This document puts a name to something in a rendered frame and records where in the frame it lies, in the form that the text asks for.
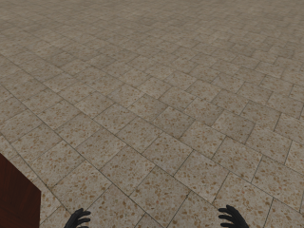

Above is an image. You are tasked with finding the robot right hand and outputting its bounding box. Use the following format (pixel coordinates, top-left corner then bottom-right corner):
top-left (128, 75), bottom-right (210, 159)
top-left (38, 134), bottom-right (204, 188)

top-left (218, 204), bottom-right (250, 228)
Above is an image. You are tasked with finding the pedestal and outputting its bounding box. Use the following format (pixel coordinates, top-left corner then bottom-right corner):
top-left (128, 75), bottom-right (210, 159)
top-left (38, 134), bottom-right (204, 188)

top-left (0, 153), bottom-right (42, 228)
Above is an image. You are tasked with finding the robot left hand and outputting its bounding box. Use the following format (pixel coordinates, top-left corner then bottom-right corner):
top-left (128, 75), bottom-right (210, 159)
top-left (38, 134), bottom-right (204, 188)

top-left (64, 208), bottom-right (91, 228)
